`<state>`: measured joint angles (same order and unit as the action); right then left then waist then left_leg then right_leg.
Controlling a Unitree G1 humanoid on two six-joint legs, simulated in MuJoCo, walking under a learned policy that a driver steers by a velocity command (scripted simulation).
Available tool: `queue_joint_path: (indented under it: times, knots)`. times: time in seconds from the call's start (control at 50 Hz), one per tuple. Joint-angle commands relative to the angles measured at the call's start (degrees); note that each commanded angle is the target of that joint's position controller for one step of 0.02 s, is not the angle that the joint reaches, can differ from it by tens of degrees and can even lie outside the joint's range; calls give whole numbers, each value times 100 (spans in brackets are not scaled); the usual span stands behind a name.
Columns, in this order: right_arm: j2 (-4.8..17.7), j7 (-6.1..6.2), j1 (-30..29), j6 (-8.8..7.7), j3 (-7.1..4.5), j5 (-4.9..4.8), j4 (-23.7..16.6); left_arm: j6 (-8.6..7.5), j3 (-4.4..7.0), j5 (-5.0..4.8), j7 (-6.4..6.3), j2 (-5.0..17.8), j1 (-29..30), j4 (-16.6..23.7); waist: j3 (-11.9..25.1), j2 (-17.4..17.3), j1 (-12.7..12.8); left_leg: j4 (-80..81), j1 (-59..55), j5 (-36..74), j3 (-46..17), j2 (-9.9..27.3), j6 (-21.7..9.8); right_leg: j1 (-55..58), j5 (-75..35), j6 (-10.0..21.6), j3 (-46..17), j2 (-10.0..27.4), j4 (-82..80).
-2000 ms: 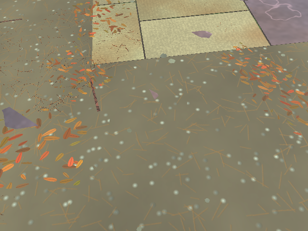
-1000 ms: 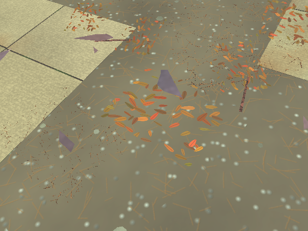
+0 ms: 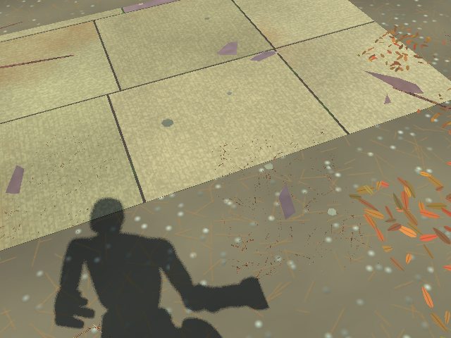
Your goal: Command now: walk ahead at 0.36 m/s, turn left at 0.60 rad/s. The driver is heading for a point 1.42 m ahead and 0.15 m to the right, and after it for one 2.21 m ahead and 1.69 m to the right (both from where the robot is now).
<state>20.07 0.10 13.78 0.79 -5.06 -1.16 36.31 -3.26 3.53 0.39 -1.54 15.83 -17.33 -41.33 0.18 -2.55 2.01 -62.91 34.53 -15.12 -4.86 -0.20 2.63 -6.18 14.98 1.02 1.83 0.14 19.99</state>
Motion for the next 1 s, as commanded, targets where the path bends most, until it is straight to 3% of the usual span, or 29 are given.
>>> queue_joint_path:
  times: [0.02,0.12,0.18,0.22,0.24,0.26,0.28,0.3,0.32,0.34,0.36,0.38,0.4,0.48,0.56,0.62,0.66,0.7,0.74,0.76,0.78,0.8,0.82,0.84,0.86,0.88,0.9,0.92,1.0]
  knots:
    - [214,-65,-825,-183,-14,-22,-676,-119,214,15,-7,904,-36,312,-456,931,269,273,1369,439,3,300,133,616,369,885,-1086,1452,-1241]
    - [-101,-203,-1183,-291,158,-6,-761,-111,258,-82,101,1123,-216,94,-628,854,344,1871,484,741,365,368,14,306,-472,909,-343,1454,-1306]
    - [-17,-279,-1307,-326,171,-33,-803,-82,298,-226,157,1277,-374,-86,-709,887,287,2550,-152,454,606,291,-267,298,-848,897,-228,1638,-1229]
    - [177,-293,-968,-344,83,-21,-750,-32,312,-290,168,1394,-327,-178,-478,966,-68,3002,-924,281,791,57,-544,426,-2266,796,-117,1716,-700]
    - [361,-274,-289,-345,-39,-17,-548,-10,276,-299,161,1342,-272,-216,-33,831,-500,3397,-1976,585,919,-135,-731,308,-3436,636,211,1536,204]
    - [680,-213,568,-313,-208,-18,-288,-33,183,-241,142,1137,-399,-217,603,662,-883,3358,-3399,677,853,-204,-867,-250,-3680,414,545,1261,1432]
    - [1204,-93,1440,-258,-329,43,-185,-89,-15,-32,146,634,-477,59,1461,-395,-1099,3415,-5347,162,-1193,1192,-1368,-2027,-1401,36,691,820,3561]
    - [1445,-102,1453,-307,-297,37,-219,-219,-119,-57,157,377,-682,169,2117,-1311,-792,4384,-5752,-807,-3851,2225,-2094,-3237,1869,-127,-183,-15,4963]
    - [892,-144,1173,-394,-143,52,-212,-278,57,-264,179,1000,-175,185,1481,-642,-947,4638,-5264,-968,-3402,2108,-1915,-3791,1575,-84,-653,276,5461]
    - [701,-159,872,-436,-69,48,-168,-320,72,-334,199,1049,140,306,781,-618,-799,4667,-4560,-541,-2518,1902,-1756,-3960,1041,33,-530,525,5354]
    - [530,-166,549,-455,-14,46,-160,-331,54,-233,169,960,241,270,451,-249,-620,4741,-3911,-87,-1932,1626,-1638,-3770,553,47,-479,737,5063]
    - [383,-180,307,-473,36,85,-175,-304,68,-147,177,921,205,243,189,-302,-432,4911,-3394,397,-1506,1402,-1594,-3539,179,14,-494,864,4771]
    - [287,-174,149,-500,65,133,-187,-251,62,-144,209,852,51,178,142,-391,-263,5099,-3049,679,-1250,1266,-1579,-3227,-103,-20,-522,936,4681]
    - [351,-129,132,-647,42,109,46,-86,15,-71,220,625,161,145,-155,-110,-103,5476,-2649,1814,-558,1157,-1684,-3310,-741,-277,-421,891,4042]
    - [433,-44,377,-609,41,91,287,-167,-84,-73,282,419,1044,391,-446,-69,-373,5585,-2628,1972,-7,900,-1463,-3224,-1960,-305,-262,676,2318]
    - [603,-11,785,-576,1,34,524,-236,-138,-122,385,356,1688,580,-610,-13,-623,5643,-2881,1645,-6,1053,-1434,-3045,-2399,-197,-160,476,1473]
    - [635,1,940,-527,-16,5,670,-260,-126,-130,456,421,1906,686,-669,-7,-631,5471,-3356,1797,-51,1248,-1400,-3180,-2256,-54,-240,423,1144]
    - [671,28,991,-462,-40,-13,768,-277,-100,-109,515,504,1940,743,-593,-31,-543,5171,-3839,2249,-92,1414,-1306,-3190,-1859,113,-258,356,950]
    - [772,56,933,-398,-72,10,801,-266,-35,-89,510,654,1614,692,-283,-194,-315,4621,-4127,3652,-68,1412,-1182,-2624,-1314,286,-77,116,931]
    - [813,68,866,-355,-77,36,803,-252,53,-83,468,810,1101,574,119,-269,-20,3924,-4153,4711,27,1282,-1099,-1874,-1162,427,117,-101,915]
    - [724,90,824,-313,-24,71,781,-232,170,-79,401,1044,247,360,731,-199,419,2788,-3712,4954,241,999,-918,-533,-1397,616,149,-96,927]
    - [386,110,1156,-341,108,242,648,-188,278,-42,350,1507,-641,220,1683,581,543,902,-2221,3104,452,590,-694,1536,-1733,1094,-1167,1016,1359]
    - [-250,21,1892,-458,287,176,672,-186,300,-88,411,1650,-864,78,2426,1956,131,-877,-244,-1576,123,-489,-344,3070,5,1984,-4132,2081,427]
    - [383,-32,1233,-583,170,46,642,-176,161,-173,398,1102,-790,119,2056,1366,415,-1365,421,-1747,-361,-218,-389,2899,804,1757,-4518,1928,-196]
    - [588,-65,556,-666,111,-91,401,-163,120,-155,366,991,-292,198,1089,1009,372,-1308,773,-1235,-191,57,-424,2087,582,1555,-3715,1777,-334]
    - [517,-47,197,-726,149,-36,308,-155,106,-104,350,947,28,267,568,408,244,-1017,678,-795,-72,277,-439,1239,-75,1476,-3178,1568,-437]
    - [458,-28,114,-750,135,60,274,-161,100,-49,340,901,230,308,269,279,44,-647,461,-493,-51,451,-406,579,-782,1477,-2779,1408,-523]
    - [405,-28,225,-733,131,108,281,-175,69,20,327,801,315,350,264,388,-137,-435,105,-305,-104,560,-374,209,-1183,1469,-2554,1244,-651]
    - [149,18,136,-590,197,204,187,-204,113,-103,252,885,269,292,28,559,-294,622,-109,-45,66,588,-28,-570,-1581,1607,-1913,1016,-1045]
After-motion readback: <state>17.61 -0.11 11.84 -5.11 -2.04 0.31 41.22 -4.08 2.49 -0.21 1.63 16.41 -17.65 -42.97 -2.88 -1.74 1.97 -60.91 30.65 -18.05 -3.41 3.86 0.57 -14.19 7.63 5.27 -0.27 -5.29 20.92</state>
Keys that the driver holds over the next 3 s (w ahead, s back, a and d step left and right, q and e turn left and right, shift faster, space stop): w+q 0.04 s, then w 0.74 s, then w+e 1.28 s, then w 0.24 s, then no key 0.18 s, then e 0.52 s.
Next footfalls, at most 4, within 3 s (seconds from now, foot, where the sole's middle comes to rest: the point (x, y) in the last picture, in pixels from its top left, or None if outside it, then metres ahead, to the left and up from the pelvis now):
0.26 left None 0.23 0.19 -0.78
0.78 right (247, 309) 0.60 0.03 -0.78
1.28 left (178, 240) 0.84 0.26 -0.78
1.78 right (272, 194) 1.05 -0.07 -0.78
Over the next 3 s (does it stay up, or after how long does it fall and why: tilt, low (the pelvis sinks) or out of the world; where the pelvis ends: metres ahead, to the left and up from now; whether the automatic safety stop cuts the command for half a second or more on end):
stays up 1.33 -0.16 0.00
